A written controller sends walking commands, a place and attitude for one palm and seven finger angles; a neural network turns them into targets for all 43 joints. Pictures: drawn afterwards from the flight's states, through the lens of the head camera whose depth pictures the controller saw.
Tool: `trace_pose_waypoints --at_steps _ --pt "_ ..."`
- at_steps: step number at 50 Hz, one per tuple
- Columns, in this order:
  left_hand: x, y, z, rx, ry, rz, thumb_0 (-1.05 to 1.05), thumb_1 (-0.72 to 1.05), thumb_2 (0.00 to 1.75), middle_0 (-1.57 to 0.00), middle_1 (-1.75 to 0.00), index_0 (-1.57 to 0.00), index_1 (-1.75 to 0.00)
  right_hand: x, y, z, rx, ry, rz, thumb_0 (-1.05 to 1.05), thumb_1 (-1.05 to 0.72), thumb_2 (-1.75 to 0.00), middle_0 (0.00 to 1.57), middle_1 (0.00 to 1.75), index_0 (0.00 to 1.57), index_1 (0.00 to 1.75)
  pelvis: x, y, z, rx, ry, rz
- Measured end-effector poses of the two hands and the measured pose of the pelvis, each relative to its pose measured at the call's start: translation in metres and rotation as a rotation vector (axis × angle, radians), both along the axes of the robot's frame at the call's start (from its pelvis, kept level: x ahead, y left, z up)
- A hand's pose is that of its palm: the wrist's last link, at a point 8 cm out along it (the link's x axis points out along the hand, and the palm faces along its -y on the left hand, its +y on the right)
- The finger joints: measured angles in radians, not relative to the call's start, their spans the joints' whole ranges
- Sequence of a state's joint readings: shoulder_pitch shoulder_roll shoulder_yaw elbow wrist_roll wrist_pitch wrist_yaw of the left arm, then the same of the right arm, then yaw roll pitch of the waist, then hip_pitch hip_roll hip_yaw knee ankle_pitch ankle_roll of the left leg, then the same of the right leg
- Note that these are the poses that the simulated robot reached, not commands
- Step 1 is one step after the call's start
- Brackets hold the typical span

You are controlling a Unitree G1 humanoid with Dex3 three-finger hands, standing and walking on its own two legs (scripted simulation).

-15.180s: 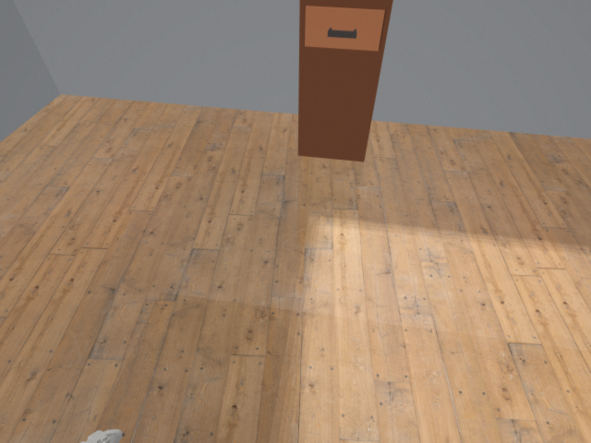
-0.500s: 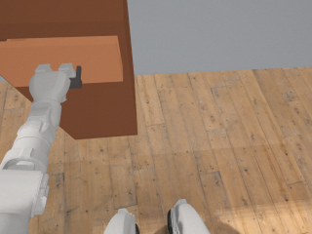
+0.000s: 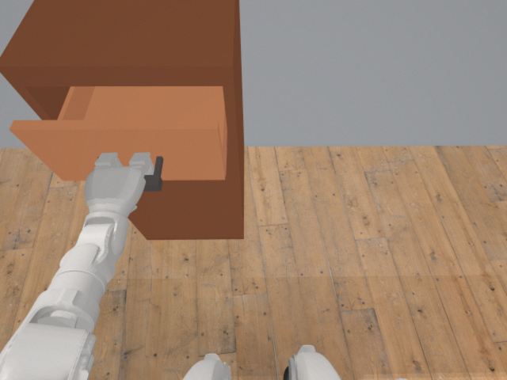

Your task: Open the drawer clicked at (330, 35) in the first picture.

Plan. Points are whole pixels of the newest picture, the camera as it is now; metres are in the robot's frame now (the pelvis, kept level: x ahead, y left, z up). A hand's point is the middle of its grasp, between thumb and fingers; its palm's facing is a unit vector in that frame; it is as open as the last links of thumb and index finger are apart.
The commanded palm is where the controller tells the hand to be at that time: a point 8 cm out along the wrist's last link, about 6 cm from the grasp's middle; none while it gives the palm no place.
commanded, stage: pull the drawer open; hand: left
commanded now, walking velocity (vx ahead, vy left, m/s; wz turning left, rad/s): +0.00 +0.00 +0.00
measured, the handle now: (127, 172) +0.46 +0.23 -0.01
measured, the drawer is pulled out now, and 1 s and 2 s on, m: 0.09 0.22 0.30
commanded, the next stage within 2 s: open the thumb to release the handle in 1.90 s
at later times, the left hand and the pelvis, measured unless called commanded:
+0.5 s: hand (122, 233) +0.35 +0.23 -0.04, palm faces -0.04 -0.03 -1.00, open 5.2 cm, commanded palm +0.32 +0.23 +0.01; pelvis -0.01 -0.01 +0.00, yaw +0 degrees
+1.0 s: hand (115, 272) +0.29 +0.23 -0.04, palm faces -0.03 -0.03 -1.00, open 5.3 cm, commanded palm +0.26 +0.22 +0.01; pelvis +0.00 -0.01 +0.01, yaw +0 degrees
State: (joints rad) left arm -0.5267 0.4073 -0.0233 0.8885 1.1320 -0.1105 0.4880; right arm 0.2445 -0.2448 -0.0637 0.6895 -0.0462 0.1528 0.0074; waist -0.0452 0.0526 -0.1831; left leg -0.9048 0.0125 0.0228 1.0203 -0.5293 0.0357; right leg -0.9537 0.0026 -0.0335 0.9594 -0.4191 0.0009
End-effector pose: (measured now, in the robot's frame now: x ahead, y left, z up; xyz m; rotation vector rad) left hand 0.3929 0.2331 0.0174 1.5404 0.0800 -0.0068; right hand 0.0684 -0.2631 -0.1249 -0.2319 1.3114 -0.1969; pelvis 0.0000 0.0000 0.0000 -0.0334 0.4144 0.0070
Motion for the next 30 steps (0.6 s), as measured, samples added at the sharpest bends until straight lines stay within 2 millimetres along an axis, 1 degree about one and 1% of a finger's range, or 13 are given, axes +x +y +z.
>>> trace_pose_waypoints --at_steps 10,19,24,30 --pt "-0.02 0.0 0.0 -0.005 -0.006 0.002 0.0 0.77 0.85 -0.36 -1.35 -0.42 -1.35 0.001 -0.004 0.0 -0.001 -0.035 -0.004 0.01 -0.91 -0.9 0.2 0.3 0.2 0.3 -0.005 -0.004 0.0 0.009 -0.016 -0.008" --pt "-0.046 -0.002 -0.001 0.003 -0.02 0.019 0.0 0.77 0.85 -0.35 -1.35 -0.42 -1.35 0.002 -0.005 0.001 0.006 -0.051 -0.006 0.01 -0.91 -0.9 0.2 0.3 0.2 0.3 -0.007 -0.005 0.002 0.013 -0.037 -0.01" --pt "-0.058 -0.002 -0.001 0.005 -0.018 0.026 0.0 0.77 0.86 -0.35 -1.35 -0.42 -1.35 0.009 -0.004 0.002 0.006 -0.074 0.007 0.01 -0.91 -0.9 0.2 0.3 0.2 0.3 -0.008 -0.006 0.003 0.016 -0.051 -0.007" --pt "-0.069 -0.003 -0.001 0.005 -0.014 0.031 0.01 0.77 0.85 -0.35 -1.35 -0.42 -1.35 0.022 -0.004 0.005 0.006 -0.122 0.023 0.01 -0.91 -0.9 0.2 0.3 0.2 0.3 -0.01 -0.008 0.004 0.019 -0.061 -0.006"
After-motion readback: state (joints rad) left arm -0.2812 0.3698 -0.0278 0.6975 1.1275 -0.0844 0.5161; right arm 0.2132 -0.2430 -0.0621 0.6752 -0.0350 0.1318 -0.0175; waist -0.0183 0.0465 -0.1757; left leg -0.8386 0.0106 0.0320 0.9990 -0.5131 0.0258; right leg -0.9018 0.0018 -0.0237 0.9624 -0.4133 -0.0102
